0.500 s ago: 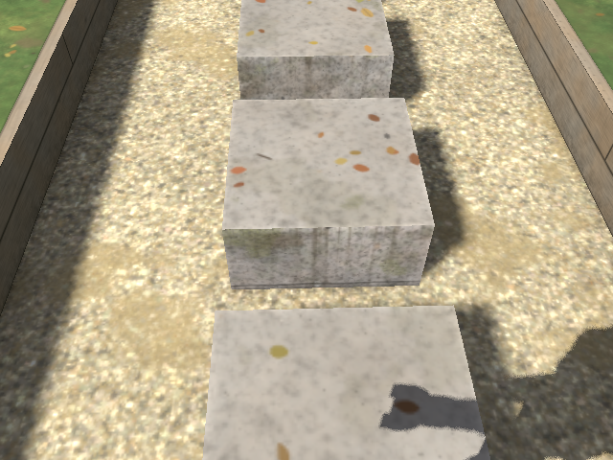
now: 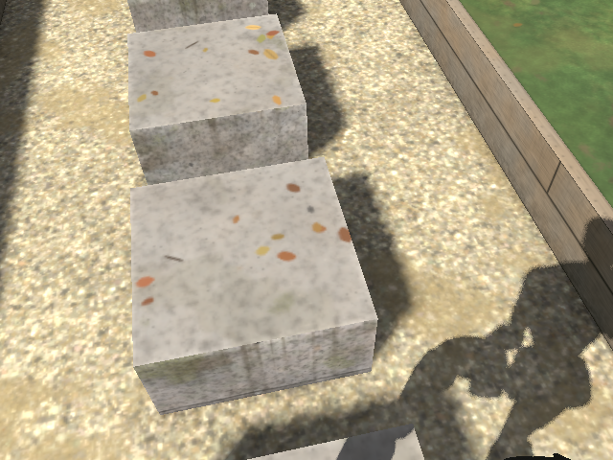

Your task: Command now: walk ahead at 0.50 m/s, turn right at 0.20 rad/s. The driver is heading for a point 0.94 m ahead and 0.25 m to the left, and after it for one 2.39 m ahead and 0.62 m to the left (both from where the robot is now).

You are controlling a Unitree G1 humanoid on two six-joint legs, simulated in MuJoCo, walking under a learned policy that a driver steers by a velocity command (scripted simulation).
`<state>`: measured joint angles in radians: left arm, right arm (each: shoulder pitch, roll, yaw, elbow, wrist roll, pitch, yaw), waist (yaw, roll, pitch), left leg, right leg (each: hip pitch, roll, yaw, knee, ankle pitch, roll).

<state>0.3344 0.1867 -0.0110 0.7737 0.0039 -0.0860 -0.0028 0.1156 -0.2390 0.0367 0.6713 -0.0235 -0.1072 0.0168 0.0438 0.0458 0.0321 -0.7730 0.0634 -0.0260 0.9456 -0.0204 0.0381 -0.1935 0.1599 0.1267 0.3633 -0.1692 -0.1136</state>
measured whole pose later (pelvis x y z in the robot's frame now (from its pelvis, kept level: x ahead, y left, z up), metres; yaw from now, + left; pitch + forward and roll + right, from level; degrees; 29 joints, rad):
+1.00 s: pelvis +0.59 +0.07 -0.04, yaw +10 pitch -1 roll -2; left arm 0.56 0.21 0.01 0.93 -0.02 -0.11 0.00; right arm 0.06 -0.28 -0.03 0.71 0.05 0.00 0.05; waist 0.09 0.03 0.02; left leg -0.89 0.02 -0.09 0.94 0.03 0.07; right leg 0.11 -0.03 -0.19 0.45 -0.55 0.04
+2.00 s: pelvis +0.96 +0.28 -0.02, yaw +25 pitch +0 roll +0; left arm 0.28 0.26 0.01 0.64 -0.03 0.04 0.04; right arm 0.13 -0.24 0.03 0.70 0.01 0.06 -0.02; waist 0.05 -0.03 0.05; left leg -0.32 -0.04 -0.10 0.62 -0.32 -0.03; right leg -0.42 0.06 0.11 0.58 -0.16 0.00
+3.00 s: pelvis +0.99 +0.29 +0.00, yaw +0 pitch +0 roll -1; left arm 0.23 0.24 -0.02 0.74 -0.02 -0.02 -0.01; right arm 0.32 -0.23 0.01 0.78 -0.01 -0.05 -0.01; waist -0.03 -0.04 -0.03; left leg -0.15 -0.02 -0.01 0.45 -0.31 0.05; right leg -0.32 0.08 0.06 0.80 -0.43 -0.05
